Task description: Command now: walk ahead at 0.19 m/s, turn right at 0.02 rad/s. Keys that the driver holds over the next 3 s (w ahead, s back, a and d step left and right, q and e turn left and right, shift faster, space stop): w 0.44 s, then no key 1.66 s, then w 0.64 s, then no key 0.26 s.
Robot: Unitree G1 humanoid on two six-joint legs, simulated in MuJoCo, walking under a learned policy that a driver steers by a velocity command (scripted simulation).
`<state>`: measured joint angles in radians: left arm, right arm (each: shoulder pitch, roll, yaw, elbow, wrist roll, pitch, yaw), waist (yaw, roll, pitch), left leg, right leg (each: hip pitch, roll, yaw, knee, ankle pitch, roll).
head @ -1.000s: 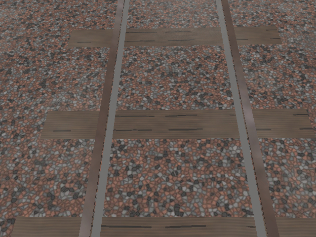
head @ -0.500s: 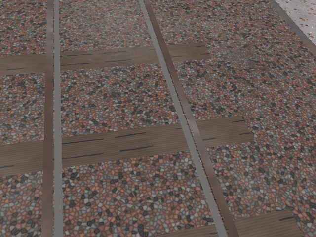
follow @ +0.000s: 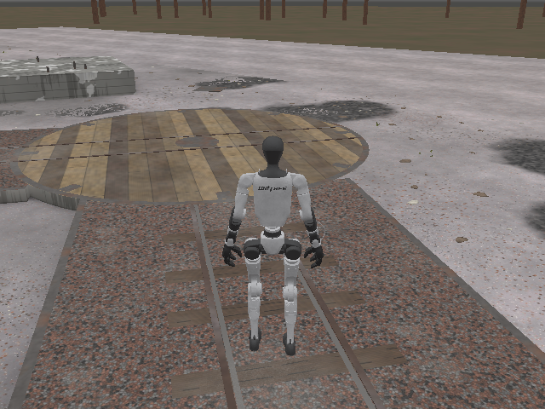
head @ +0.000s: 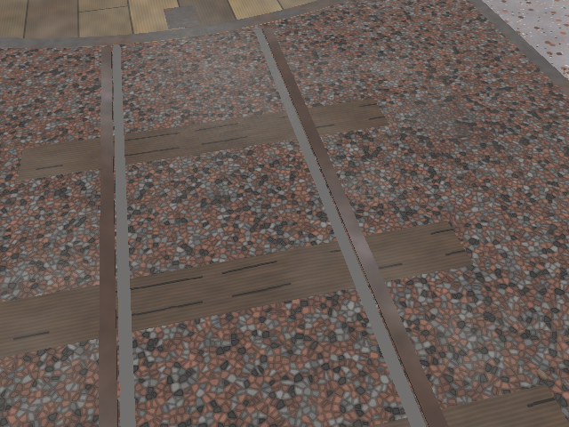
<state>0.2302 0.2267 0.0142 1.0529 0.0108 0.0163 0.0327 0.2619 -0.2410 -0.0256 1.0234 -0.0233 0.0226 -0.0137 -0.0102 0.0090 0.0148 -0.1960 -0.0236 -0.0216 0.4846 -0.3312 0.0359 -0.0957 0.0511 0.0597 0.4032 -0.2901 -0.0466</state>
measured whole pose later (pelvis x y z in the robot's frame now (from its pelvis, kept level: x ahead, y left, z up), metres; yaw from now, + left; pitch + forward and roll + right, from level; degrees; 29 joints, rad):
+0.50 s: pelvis +0.15 +0.05 +0.00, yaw +0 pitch +1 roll +0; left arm 0.07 0.23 0.03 0.96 0.03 -0.03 -0.03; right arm 0.50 -0.15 -0.01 1.09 -0.02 -0.09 -0.01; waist -0.04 -0.04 0.03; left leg 0.08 -0.07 0.03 0.18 -0.27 0.08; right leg -0.62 -0.06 -0.06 0.84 -0.12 -0.03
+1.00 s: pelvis +0.30 +0.03 -0.01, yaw +1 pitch -1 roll -1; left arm 0.29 0.17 0.00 1.06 0.01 -0.03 0.02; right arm 0.23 -0.16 -0.01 1.08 -0.03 0.03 -0.03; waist 0.01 0.02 0.04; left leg -0.27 0.03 -0.02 0.60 -0.32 0.02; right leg -0.25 0.08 -0.11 0.41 -0.14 -0.11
